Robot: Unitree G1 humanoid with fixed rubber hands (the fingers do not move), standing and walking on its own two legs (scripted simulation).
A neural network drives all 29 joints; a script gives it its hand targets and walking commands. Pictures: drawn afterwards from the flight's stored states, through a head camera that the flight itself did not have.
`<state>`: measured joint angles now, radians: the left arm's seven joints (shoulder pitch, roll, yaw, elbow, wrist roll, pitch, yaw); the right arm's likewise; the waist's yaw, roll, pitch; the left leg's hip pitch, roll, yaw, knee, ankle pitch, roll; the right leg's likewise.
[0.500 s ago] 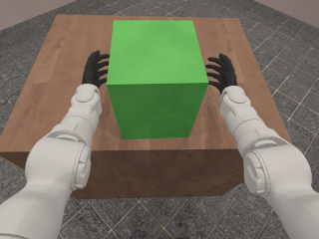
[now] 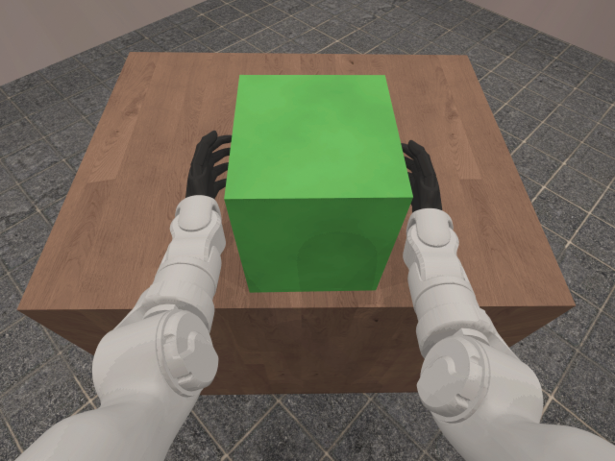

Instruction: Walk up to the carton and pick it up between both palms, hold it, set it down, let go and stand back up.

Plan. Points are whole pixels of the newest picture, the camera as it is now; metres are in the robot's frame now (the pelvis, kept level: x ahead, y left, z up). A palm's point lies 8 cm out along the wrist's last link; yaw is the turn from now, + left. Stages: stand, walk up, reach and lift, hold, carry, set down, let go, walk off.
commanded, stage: reach and lift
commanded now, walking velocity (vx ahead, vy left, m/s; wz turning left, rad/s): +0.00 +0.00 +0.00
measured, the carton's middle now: (312, 190) +0.48 +0.02 +0.04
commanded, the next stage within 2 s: none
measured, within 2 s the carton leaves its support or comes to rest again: neither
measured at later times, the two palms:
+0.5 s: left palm (205, 193) +0.44 +0.17 +0.07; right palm (423, 203) +0.43 -0.12 +0.07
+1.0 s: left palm (204, 193) +0.44 +0.17 +0.07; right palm (423, 203) +0.43 -0.12 +0.07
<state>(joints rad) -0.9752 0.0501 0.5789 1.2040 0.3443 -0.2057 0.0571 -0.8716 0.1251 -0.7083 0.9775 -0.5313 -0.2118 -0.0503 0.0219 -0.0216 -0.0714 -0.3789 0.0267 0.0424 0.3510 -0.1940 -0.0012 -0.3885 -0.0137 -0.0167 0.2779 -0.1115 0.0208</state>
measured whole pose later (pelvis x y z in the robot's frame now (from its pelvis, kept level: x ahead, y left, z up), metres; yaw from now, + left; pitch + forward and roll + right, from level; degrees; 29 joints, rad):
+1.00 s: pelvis +0.01 +0.00 +0.00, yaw +1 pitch +11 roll -1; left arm -0.91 -0.01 0.59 1.05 0.38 -0.13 0.05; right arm -0.81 0.14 -0.68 0.93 -0.50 -0.23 -0.06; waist 0.01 -0.03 -0.05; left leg -0.33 0.04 0.07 0.35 -0.21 0.00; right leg -0.34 -0.02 -0.06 0.29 -0.14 0.01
